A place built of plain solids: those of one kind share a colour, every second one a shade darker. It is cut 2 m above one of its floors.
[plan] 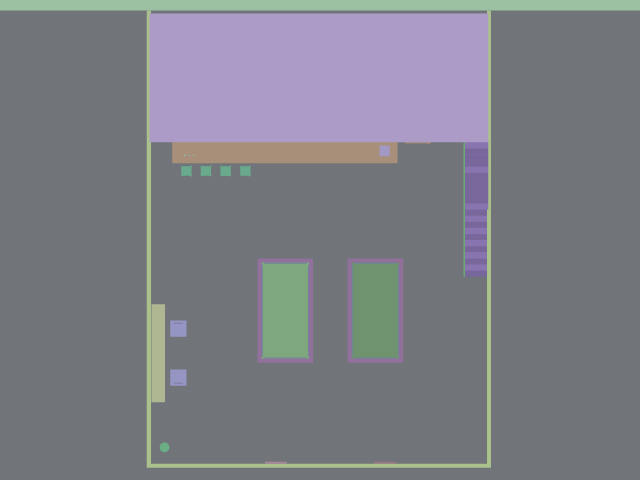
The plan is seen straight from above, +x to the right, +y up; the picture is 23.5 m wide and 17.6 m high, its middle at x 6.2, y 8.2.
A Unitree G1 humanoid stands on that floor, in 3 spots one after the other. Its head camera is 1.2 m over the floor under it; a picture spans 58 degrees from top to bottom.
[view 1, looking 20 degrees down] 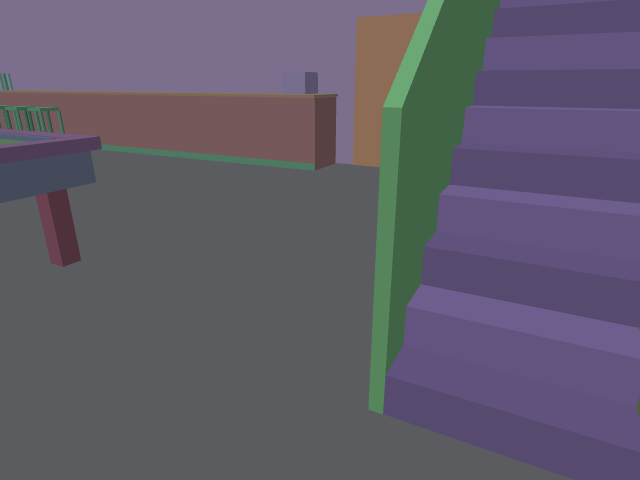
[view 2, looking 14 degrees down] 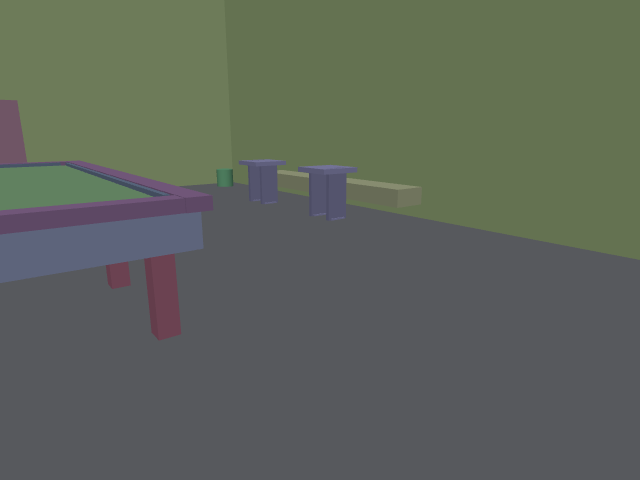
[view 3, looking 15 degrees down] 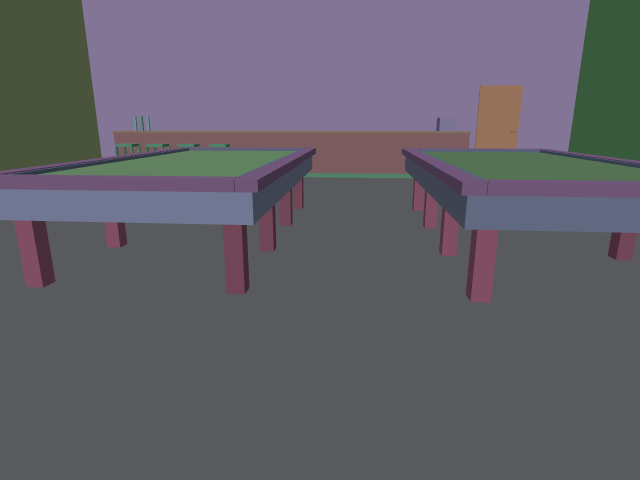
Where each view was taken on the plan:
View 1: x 11.91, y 5.55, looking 117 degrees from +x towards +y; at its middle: ground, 3.51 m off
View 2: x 4.91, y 9.77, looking -128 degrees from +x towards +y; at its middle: ground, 4.96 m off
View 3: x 6.58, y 1.00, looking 95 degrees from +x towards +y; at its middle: ground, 4.64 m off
